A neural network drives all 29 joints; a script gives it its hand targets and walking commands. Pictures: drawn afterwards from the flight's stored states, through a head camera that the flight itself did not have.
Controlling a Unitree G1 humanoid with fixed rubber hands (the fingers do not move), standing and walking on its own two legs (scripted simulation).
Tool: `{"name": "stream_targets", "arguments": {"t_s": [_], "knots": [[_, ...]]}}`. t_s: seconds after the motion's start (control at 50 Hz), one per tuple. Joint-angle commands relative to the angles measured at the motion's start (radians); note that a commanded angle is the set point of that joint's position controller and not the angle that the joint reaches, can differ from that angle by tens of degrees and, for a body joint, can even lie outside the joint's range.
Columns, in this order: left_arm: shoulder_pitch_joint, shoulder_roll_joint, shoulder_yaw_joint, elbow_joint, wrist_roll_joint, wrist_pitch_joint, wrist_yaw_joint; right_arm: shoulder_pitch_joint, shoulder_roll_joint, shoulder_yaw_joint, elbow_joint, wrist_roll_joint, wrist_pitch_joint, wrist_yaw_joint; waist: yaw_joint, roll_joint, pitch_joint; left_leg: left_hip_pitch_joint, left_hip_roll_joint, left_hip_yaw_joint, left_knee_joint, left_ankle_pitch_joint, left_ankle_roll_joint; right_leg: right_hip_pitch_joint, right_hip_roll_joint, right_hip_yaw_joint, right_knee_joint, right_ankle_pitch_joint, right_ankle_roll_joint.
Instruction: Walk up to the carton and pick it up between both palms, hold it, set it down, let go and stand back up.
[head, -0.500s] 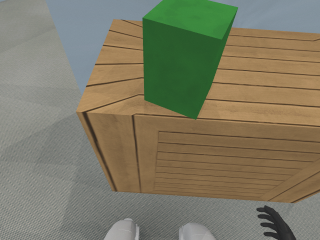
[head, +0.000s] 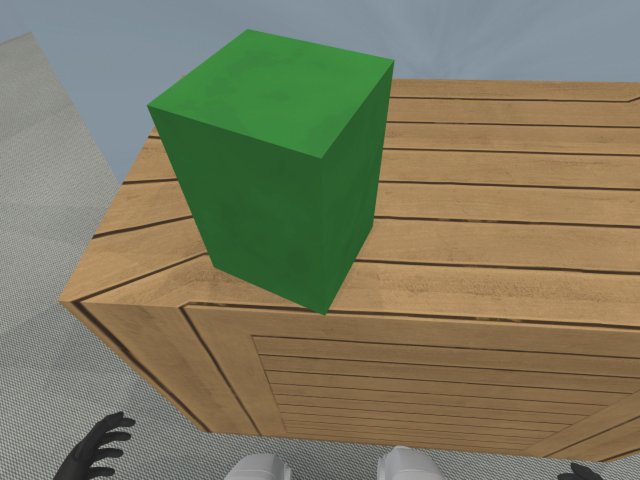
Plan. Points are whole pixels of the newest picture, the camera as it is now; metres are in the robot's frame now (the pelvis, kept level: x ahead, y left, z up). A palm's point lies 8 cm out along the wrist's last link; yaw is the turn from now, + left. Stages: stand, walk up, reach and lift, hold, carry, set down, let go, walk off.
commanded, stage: walk up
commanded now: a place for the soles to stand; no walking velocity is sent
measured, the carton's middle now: (288, 181) +0.41 +0.06 +0.15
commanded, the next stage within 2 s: none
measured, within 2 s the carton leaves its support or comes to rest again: neither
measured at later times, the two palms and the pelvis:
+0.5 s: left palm out of the picture +0.12 +0.36 -0.06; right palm (552, 445) +0.17 -0.27 -0.06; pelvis +0.02 +0.03 +0.01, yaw +0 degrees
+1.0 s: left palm out of the picture +0.11 +0.36 -0.06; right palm out of the picture +0.11 -0.27 -0.07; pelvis +0.01 +0.03 +0.03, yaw -4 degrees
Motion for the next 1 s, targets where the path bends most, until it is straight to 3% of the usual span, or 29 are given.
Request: {"name": "stream_targets", "arguments": {"t_s": [0.0, 0.02, 0.04, 0.06, 0.08, 0.1, 0.12, 0.16, 0.18, 0.2, 0.26, 0.28, 0.34, 0.38, 0.46, 0.48, 0.5, 0.54, 0.56, 0.58, 0.6, 0.62, 0.66, 0.7, 0.74, 0.78, 0.86, 0.9, 0.98], "knots": [[-0.037, 0.294, 0.108, -0.075, -0.009, -0.012, 0.035, 0.069, -0.197, -0.085, -0.076, -0.011, -0.023, 0.011, -0.025, -0.200, -0.153, 0.128, 0.016, -0.017, -0.170, 0.153, 0.031, 0.010, -0.232, 0.310, -0.310, 0.064, -0.141], [-0.036, 0.272, 0.097, -0.067, -0.012, -0.009, 0.032, 0.043, -0.190, -0.076, -0.067, -0.009, -0.028, 0.013, -0.033, -0.137, -0.119, 0.155, 0.029, -0.056, -0.295, 0.200, 0.046, -0.025, -0.201, 0.269, -0.249, 0.065, -0.108], [-0.017, 0.258, 0.091, -0.063, -0.015, -0.013, 0.031, 0.031, -0.218, -0.087, -0.073, -0.005, -0.035, 0.011, -0.043, -0.064, -0.133, 0.197, 0.106, -0.192, -0.361, 0.251, 0.069, -0.058, -0.152, 0.216, -0.166, 0.077, -0.066], [-0.002, 0.235, 0.090, -0.068, -0.030, -0.016, 0.031, -0.048, -0.253, -0.089, -0.100, 0.004, -0.037, 0.012, -0.008, 0.098, -0.099, 0.087, 0.193, -0.357, -0.409, 0.361, 0.144, -0.032, -0.028, 0.092, -0.011, 0.090, -0.012], [-0.015, 0.254, 0.099, -0.046, -0.043, -0.009, 0.039, -0.090, -0.218, -0.075, -0.100, 0.013, -0.042, 0.016, -0.018, 0.094, -0.074, -0.004, 0.218, -0.335, -0.400, 0.427, 0.198, 0.061, 0.019, 0.058, -0.001, 0.030, -0.001], [0.008, 0.248, 0.092, -0.037, -0.034, -0.010, 0.043, -0.104, -0.189, -0.052, -0.092, 0.009, -0.050, 0.013, 0.012, 0.102, -0.076, -0.071, 0.196, -0.280, -0.367, 0.480, 0.179, 0.173, -0.013, 0.119, -0.063, 0.043, -0.018], [0.034, 0.272, 0.096, -0.005, -0.026, -0.020, 0.042, -0.123, -0.187, -0.050, -0.094, 0.015, -0.049, 0.016, 0.029, 0.024, -0.112, -0.051, 0.138, -0.183, -0.286, 0.559, 0.120, 0.214, -0.061, 0.172, -0.144, 0.164, -0.040], [0.029, 0.304, 0.113, 0.015, -0.005, -0.038, 0.041, -0.102, -0.173, -0.049, -0.078, 0.009, -0.035, 0.012, 0.018, -0.068, -0.154, -0.005, 0.053, -0.102, -0.123, 0.457, 0.026, 0.200, -0.218, 0.361, -0.253, 0.294, -0.139], [0.036, 0.312, 0.115, 0.027, -0.005, -0.033, 0.045, -0.094, -0.182, -0.056, -0.083, 0.012, -0.030, 0.009, 0.014, -0.049, -0.191, 0.040, 0.021, -0.079, -0.067, 0.368, 0.015, 0.184, -0.255, 0.410, -0.278, 0.367, -0.199], [0.033, 0.317, 0.119, 0.031, -0.006, -0.028, 0.044, -0.091, -0.182, -0.052, -0.077, 0.009, -0.027, 0.011, 0.005, -0.076, -0.190, 0.052, 0.029, -0.068, -0.088, 0.339, 0.012, 0.205, -0.253, 0.361, -0.254, 0.463, -0.206], [0.005, 0.276, 0.099, 0.039, -0.011, -0.019, 0.041, -0.093, -0.200, -0.065, -0.071, 0.000, -0.025, 0.011, 0.000, -0.071, -0.176, 0.114, 0.060, -0.114, -0.163, 0.468, 0.037, 0.125, -0.212, 0.289, -0.208, 0.420, -0.171], [-0.016, 0.287, 0.104, 0.025, -0.021, -0.017, 0.035, -0.075, -0.224, -0.064, -0.051, 0.013, -0.026, 0.015, -0.009, -0.082, -0.190, 0.130, 0.103, -0.156, -0.235, 0.483, 0.061, 0.124, -0.155, 0.212, -0.152, 0.362, -0.131], [-0.019, 0.260, 0.093, 0.061, -0.027, -0.011, 0.037, -0.155, -0.214, -0.053, -0.045, 0.029, -0.029, 0.012, -0.012, 0.045, -0.153, 0.086, 0.180, -0.222, -0.374, 0.536, 0.161, 0.156, 0.002, 0.060, -0.065, 0.206, -0.022], [-0.022, 0.272, 0.094, 0.086, -0.030, -0.014, 0.041, -0.215, -0.199, -0.043, -0.048, 0.024, -0.022, 0.018, 0.001, 0.016, -0.112, -0.002, 0.150, -0.179, -0.353, 0.509, 0.142, 0.200, -0.020, 0.117, -0.116, 0.192, -0.038], [-0.010, 0.306, 0.108, 0.107, -0.014, -0.022, 0.039, -0.202, -0.194, -0.043, -0.021, 0.018, -0.019, 0.019, 0.007, -0.053, -0.124, 0.054, 0.073, -0.121, -0.233, 0.327, 0.052, 0.139, -0.173, 0.301, -0.280, 0.177, -0.128], [-0.028, 0.296, 0.106, 0.120, -0.013, -0.022, 0.037, -0.192, -0.215, -0.052, 0.000, 0.012, -0.016, 0.020, 0.006, -0.032, -0.125, 0.112, 0.068, -0.105, -0.271, 0.360, 0.037, 0.112, -0.175, 0.280, -0.279, 0.197, -0.124], [-0.052, 0.283, 0.106, 0.116, -0.011, -0.017, 0.035, -0.201, -0.196, -0.048, -0.011, 0.013, -0.018, 0.023, -0.006, -0.026, -0.135, 0.137, 0.094, -0.130, -0.326, 0.343, 0.055, 0.088, -0.133, 0.223, -0.259, 0.174, -0.108], [-0.066, 0.255, 0.095, 0.126, -0.029, -0.012, 0.040, -0.207, -0.211, -0.051, -0.009, 0.020, -0.024, 0.024, -0.028, 0.092, -0.114, 0.086, 0.180, -0.212, -0.459, 0.368, 0.130, 0.122, -0.016, 0.074, -0.126, 0.108, -0.027], [-0.089, 0.240, 0.093, 0.143, -0.029, -0.005, 0.039, -0.216, -0.190, -0.043, 0.008, 0.026, -0.025, 0.028, -0.024, 0.061, -0.073, 0.066, 0.204, -0.246, -0.497, 0.405, 0.153, 0.111, 0.023, 0.034, -0.108, 0.040, -0.018], [-0.068, 0.232, 0.088, 0.135, -0.033, -0.006, 0.041, -0.224, -0.178, -0.032, 0.019, 0.027, -0.027, 0.025, -0.005, 0.104, -0.044, 0.019, 0.211, -0.225, -0.512, 0.405, 0.165, 0.138, 0.033, 0.061, -0.122, -0.010, -0.014], [-0.069, 0.255, 0.096, 0.145, -0.021, -0.008, 0.038, -0.252, -0.161, -0.029, 0.015, 0.022, -0.023, 0.026, -0.008, 0.056, -0.049, 0.028, 0.190, -0.193, -0.490, 0.429, 0.144, 0.153, 0.018, 0.077, -0.168, -0.008, -0.015], [-0.070, 0.247, 0.095, 0.165, -0.022, -0.009, 0.039, -0.246, -0.180, -0.036, 0.015, 0.022, -0.022, 0.028, -0.002, 0.077, -0.061, 0.029, 0.173, -0.179, -0.482, 0.421, 0.123, 0.164, 0.013, 0.069, -0.176, 0.045, -0.027], [-0.055, 0.251, 0.098, 0.168, -0.013, -0.019, 0.036, -0.254, -0.169, -0.029, 0.029, 0.012, -0.025, 0.024, 0.017, 0.048, -0.076, 0.002, 0.122, -0.120, -0.432, 0.297, 0.080, 0.222, -0.062, 0.172, -0.261, 0.178, -0.045], [-0.050, 0.270, 0.104, 0.189, -0.013, -0.025, 0.035, -0.254, -0.164, -0.032, 0.038, 0.015, -0.021, 0.031, 0.024, -0.017, -0.106, 0.045, 0.095, -0.109, -0.398, 0.220, 0.054, 0.184, -0.118, 0.266, -0.331, 0.093, -0.090], [-0.097, 0.276, 0.109, 0.190, -0.003, -0.020, 0.031, -0.236, -0.149, -0.030, 0.045, 0.022, -0.020, 0.035, -0.007, -0.021, -0.097, 0.085, 0.105, -0.116, -0.487, 0.106, 0.052, 0.127, -0.094, 0.220, -0.345, 0.023, -0.062], [-0.072, 0.250, 0.101, 0.212, -0.019, -0.018, 0.030, -0.282, -0.183, -0.042, 0.053, 0.027, -0.022, 0.043, 0.020, 0.015, -0.067, 0.032, 0.130, -0.148, -0.565, 0.038, 0.079, 0.172, -0.011, 0.120, -0.291, 0.045, -0.035], [-0.070, 0.244, 0.104, 0.227, -0.019, -0.021, 0.029, -0.266, -0.160, -0.041, 0.092, 0.021, -0.030, 0.041, 0.013, 0.008, -0.074, 0.069, 0.132, -0.109, -0.557, 0.104, 0.065, 0.182, -0.039, 0.171, -0.332, 0.131, -0.041], [-0.075, 0.246, 0.103, 0.248, -0.011, -0.024, 0.026, -0.253, -0.162, -0.047, 0.115, 0.008, -0.032, 0.041, 0.012, -0.054, -0.113, 0.124, 0.113, -0.073, -0.505, 0.161, 0.054, 0.185, -0.069, 0.206, -0.356, 0.169, -0.047], [-0.059, 0.230, 0.101, 0.265, -0.019, -0.017, 0.033, -0.282, -0.154, -0.041, 0.119, 0.018, -0.029, 0.041, 0.014, 0.043, -0.081, 0.096, 0.152, -0.094, -0.592, 0.111, 0.081, 0.183, -0.011, 0.151, -0.304, 0.135, -0.037]]}}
